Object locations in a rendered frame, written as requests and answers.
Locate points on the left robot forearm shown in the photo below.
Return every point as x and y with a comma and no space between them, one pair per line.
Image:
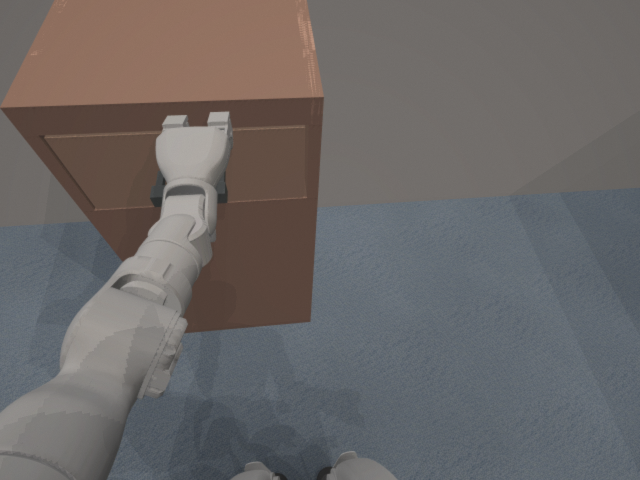
169,261

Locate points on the cabinet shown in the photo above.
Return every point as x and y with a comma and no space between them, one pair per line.
107,66

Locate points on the drawer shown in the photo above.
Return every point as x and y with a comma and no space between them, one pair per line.
119,169

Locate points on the handle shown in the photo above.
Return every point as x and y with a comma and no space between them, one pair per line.
156,194

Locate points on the robot right thigh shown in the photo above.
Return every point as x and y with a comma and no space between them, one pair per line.
360,469

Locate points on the left robot upper arm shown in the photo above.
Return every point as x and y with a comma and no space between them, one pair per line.
71,427

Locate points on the left robot hand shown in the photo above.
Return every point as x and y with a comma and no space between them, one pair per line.
200,152

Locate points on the robot right shin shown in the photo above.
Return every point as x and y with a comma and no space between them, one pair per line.
345,456

